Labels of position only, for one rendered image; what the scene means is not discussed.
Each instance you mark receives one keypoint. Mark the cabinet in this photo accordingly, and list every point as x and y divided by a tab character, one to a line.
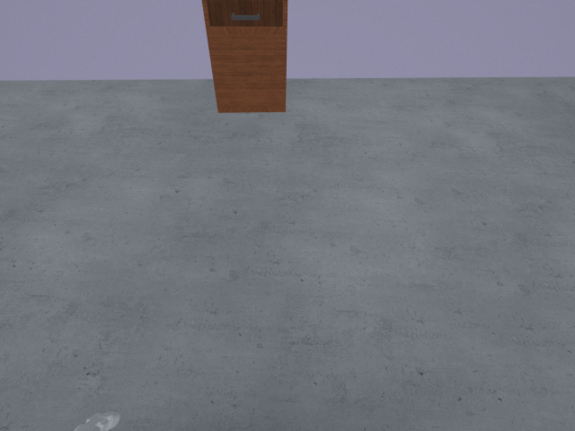
249	79

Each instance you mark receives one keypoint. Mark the robot left hand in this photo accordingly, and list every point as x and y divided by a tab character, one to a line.
100	422

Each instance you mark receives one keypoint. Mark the drawer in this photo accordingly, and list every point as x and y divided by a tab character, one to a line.
220	11

